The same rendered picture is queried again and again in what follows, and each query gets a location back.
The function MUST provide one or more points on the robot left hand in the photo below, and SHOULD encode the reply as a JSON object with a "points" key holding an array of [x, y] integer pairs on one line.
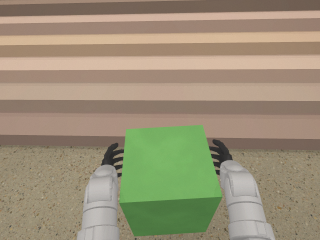
{"points": [[109, 157]]}

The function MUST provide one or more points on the right robot forearm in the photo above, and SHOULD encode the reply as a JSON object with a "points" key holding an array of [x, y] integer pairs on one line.
{"points": [[245, 209]]}

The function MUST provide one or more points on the robot right hand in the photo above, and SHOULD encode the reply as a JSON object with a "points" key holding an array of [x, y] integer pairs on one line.
{"points": [[223, 152]]}

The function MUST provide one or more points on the carton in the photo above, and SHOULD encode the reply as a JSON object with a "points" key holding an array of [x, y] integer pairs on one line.
{"points": [[169, 183]]}

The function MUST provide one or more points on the left robot forearm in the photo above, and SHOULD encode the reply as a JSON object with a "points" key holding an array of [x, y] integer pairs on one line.
{"points": [[99, 220]]}

